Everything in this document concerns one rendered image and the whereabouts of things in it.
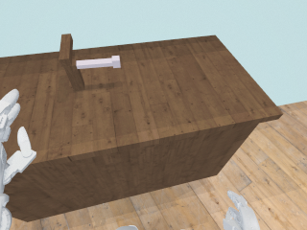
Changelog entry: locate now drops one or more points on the counter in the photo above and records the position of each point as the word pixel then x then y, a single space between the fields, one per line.
pixel 175 111

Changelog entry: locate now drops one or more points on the left robot hand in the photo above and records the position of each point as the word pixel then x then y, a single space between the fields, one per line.
pixel 9 109

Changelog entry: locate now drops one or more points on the robot left forearm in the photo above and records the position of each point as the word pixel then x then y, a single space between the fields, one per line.
pixel 5 214

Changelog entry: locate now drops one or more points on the tap lever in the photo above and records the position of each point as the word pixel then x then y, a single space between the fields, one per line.
pixel 99 62

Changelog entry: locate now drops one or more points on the right robot hand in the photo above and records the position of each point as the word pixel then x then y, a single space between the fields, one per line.
pixel 245 219

